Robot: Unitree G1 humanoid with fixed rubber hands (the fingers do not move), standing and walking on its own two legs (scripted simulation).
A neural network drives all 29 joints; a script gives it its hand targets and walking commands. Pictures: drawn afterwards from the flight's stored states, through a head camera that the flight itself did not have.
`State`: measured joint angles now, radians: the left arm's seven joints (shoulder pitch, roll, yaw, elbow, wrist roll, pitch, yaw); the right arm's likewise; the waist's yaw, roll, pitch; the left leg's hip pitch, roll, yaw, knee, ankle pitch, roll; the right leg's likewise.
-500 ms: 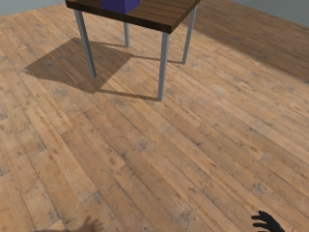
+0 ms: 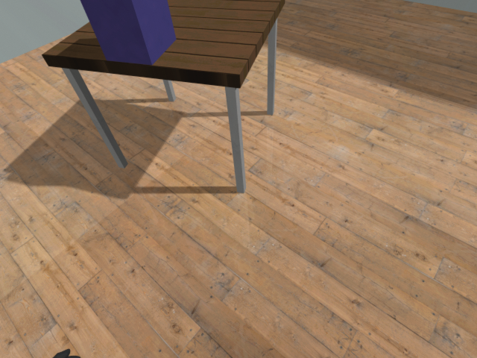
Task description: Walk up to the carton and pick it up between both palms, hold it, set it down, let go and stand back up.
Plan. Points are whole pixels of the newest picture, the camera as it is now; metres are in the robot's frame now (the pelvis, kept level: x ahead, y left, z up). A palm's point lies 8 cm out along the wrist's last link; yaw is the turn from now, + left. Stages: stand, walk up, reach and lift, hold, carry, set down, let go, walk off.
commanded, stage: walk up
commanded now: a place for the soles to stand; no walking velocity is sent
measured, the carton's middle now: (131, 15) +1.23 +0.34 +0.08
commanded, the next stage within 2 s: none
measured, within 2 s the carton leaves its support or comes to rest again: neither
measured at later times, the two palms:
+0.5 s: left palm (4, 298) +0.29 +0.48 -0.09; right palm (337, 268) +0.29 -0.19 -0.08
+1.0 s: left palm (3, 209) +0.48 +0.55 -0.05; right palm (292, 208) +0.46 -0.13 -0.12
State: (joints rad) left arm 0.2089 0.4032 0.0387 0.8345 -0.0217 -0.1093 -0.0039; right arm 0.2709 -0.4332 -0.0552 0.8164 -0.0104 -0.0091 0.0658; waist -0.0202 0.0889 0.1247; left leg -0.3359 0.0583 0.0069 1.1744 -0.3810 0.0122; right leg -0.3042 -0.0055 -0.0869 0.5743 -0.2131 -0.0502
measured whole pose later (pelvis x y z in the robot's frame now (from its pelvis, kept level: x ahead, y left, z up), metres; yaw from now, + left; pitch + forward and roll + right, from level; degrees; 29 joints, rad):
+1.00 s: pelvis +0.40 +0.20 -0.01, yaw -7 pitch -4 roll -1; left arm 0.36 0.46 0.06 0.83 0.01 -0.12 0.04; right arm 0.22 -0.48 -0.10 0.75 -0.03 0.05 0.11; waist 0.01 0.13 0.09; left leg -0.55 0.16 -0.02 0.97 -0.35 -0.01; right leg -0.30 -0.08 -0.06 0.67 -0.31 0.00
